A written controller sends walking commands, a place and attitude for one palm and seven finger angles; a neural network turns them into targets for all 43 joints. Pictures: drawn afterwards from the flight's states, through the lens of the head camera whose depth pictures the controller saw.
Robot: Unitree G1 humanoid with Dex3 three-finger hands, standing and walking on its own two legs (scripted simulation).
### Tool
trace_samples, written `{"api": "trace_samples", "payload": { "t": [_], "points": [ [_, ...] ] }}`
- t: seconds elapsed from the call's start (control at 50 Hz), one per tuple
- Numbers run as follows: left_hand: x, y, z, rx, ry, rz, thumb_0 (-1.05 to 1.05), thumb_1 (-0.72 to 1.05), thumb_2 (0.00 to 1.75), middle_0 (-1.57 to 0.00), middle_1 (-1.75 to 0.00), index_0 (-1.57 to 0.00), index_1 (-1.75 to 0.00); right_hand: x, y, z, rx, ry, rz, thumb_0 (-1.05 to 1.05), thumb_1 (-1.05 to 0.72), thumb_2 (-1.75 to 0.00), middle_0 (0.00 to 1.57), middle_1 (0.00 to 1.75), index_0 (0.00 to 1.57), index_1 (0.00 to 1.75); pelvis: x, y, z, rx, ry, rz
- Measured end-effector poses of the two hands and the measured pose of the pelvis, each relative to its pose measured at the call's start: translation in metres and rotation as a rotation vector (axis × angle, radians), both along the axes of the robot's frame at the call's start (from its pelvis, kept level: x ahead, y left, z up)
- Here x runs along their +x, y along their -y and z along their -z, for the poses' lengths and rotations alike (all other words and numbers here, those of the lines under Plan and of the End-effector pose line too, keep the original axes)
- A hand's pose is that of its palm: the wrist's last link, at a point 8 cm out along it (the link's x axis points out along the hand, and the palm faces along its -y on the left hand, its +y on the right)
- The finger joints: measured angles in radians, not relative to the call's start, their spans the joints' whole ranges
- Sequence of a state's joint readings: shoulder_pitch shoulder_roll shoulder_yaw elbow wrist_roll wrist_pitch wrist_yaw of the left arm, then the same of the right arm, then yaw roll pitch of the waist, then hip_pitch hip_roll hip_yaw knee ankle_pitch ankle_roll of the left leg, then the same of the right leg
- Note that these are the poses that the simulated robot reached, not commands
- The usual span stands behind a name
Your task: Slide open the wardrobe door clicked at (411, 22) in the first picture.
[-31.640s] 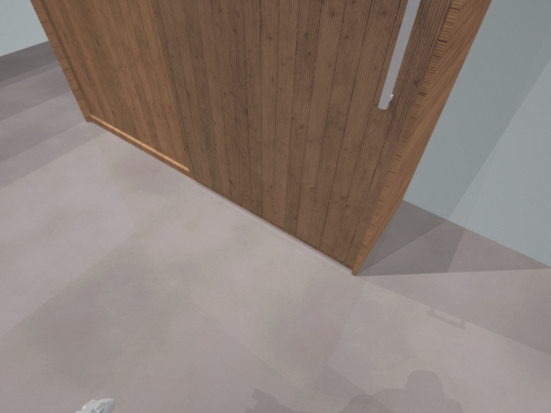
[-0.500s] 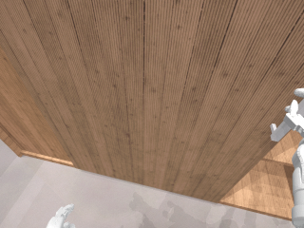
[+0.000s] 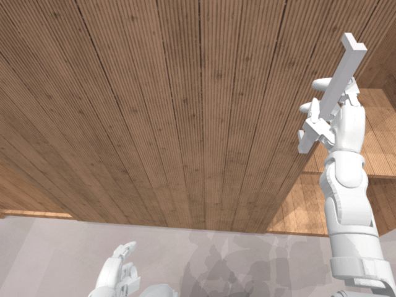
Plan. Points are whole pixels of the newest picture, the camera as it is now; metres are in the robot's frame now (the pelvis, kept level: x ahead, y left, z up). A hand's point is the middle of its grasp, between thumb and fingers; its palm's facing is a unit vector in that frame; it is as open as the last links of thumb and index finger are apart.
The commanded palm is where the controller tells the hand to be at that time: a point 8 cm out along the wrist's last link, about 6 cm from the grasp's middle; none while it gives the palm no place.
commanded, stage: stop walking and hold the door there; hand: right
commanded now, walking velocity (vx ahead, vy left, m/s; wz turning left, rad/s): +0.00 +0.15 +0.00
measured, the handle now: (321, 103) +0.43 -0.23 +0.15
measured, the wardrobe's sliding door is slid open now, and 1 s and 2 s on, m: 0.48 0.48 0.48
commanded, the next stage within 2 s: loosen the grip on the handle in 0.74 s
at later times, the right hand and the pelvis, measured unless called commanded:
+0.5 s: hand (308, 121) +0.39 -0.19 +0.15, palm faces +0.36 +0.91 -0.18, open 5.8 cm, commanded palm +0.35 -0.21 +0.12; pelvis -0.01 +0.04 -0.01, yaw +2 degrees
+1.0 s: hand (321, 118) +0.38 -0.21 +0.16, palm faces +0.32 +0.94 -0.10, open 6.7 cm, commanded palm +0.34 -0.24 +0.14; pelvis -0.03 +0.04 -0.01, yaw +2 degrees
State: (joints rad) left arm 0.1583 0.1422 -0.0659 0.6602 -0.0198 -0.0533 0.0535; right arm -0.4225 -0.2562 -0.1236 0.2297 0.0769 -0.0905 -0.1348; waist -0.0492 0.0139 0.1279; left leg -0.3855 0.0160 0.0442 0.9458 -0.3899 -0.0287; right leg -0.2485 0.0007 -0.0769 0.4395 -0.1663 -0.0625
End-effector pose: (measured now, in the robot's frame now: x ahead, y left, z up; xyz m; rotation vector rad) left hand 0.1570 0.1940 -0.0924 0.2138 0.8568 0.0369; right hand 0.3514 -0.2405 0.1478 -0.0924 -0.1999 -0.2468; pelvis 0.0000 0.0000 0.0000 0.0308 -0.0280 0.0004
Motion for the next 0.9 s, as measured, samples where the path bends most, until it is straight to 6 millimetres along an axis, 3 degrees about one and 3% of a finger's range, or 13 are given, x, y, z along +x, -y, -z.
{"api": "trace_samples", "payload": {
  "t": [0.1, 0.2, 0.38, 0.52, 0.62, 0.72, 0.84, 0.9],
  "points": [
    [0.009, 0.016, -0.006, -0.021, 0.022, 0.044, 0.01, 0.90, 0.89, -0.20, -0.30, -0.21, -0.30, -0.001, 0.001, -0.001, -0.013, -0.020, -0.010, -0.04, -0.79, -0.82, 0.45, 1.40, 0.24, 1.40, 0.001, 0.001, -0.005, 0.013, -0.010, -0.005],
    [0.011, 0.006, -0.009, -0.014, 0.037, 0.049, 0.01, 0.90, 0.89, -0.20, -0.30, -0.21, -0.30, -0.002, 0.002, -0.003, -0.041, -0.045, 0.001, -0.04, -0.78, -0.81, 0.45, 1.40, 0.25, 1.40, -0.002, -0.004, -0.007, 0.019, -0.016, -0.012],
    [-0.002, -0.052, 0.004, 0.015, 0.050, -0.011, 0.01, 0.90, 0.90, -0.20, -0.30, -0.21, -0.30, -0.003, -0.003, -0.004, -0.097, -0.062, 0.090, -0.06, -0.78, -0.82, 0.45, 1.40, 0.21, 1.40, -0.011, -0.031, 0.005, -0.023, -0.028, -0.041],
    [-0.034, -0.103, 0.010, 0.083, -0.001, -0.129, 0.01, 0.90, 0.90, -0.20, -0.30, -0.21, -0.30, -0.004, -0.005, -0.006, -0.090, -0.082, 0.130, -0.06, -0.77, -0.83, 0.45, 1.40, 0.23, 1.40, -0.011, -0.044, 0.007, -0.021, -0.020, -0.026],
    [-0.055, -0.122, 0.009, 0.127, -0.035, -0.173, 0.01, 0.90, 0.90, -0.20, -0.30, -0.20, -0.30, -0.004, -0.006, -0.006, -0.076, -0.084, 0.135, -0.06, -0.77, -0.84, 0.45, 1.40, 0.24, 1.40, -0.010, -0.046, 0.008, -0.022, -0.014, -0.026],
    [-0.067, -0.122, 0.012, 0.130, -0.058, -0.190, 0.01, 0.90, 0.90, -0.19, -0.30, -0.20, -0.30, -0.004, -0.005, -0.006, -0.088, -0.088, 0.130, -0.06, -0.76, -0.83, 0.45, 1.40, 0.25, 1.40, -0.011, -0.045, 0.008, -0.020, -0.015, -0.027],
    [-0.070, -0.107, 0.017, 0.100, -0.067, -0.183, 0.01, 0.90, 0.90, -0.20, -0.30, -0.20, -0.30, -0.004, -0.003, -0.006, -0.104, -0.089, 0.115, -0.07, -0.76, -0.81, 0.45, 1.40, 0.26, 1.40, -0.013, -0.040, 0.007, -0.018, -0.016, -0.033],
    [-0.071, -0.100, 0.015, 0.089, -0.049, -0.150, 0.01, 0.90, 0.90, -0.20, -0.30, -0.20, -0.30, 0.005, 0.009, -0.013, -0.132, -0.125, 0.078, -0.08, -0.65, -0.79, 0.46, 1.40, 0.30, 1.40, -0.021, -0.039, 0.007, -0.018, -0.027, -0.031]
  ]
}}
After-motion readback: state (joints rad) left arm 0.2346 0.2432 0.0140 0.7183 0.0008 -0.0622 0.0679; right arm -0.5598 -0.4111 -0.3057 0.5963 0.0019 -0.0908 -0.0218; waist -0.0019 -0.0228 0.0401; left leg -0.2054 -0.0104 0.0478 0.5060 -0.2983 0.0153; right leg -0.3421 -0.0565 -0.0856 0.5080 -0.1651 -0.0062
